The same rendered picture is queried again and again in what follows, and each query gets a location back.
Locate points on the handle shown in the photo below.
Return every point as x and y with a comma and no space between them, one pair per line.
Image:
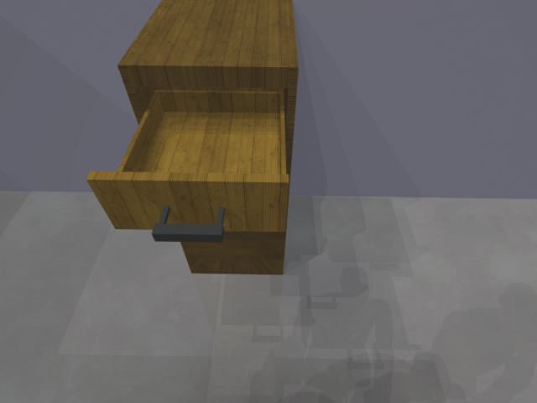
170,232

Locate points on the cabinet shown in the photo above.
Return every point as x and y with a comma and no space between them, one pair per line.
220,45

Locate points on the drawer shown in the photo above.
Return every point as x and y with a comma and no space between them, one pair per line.
196,151

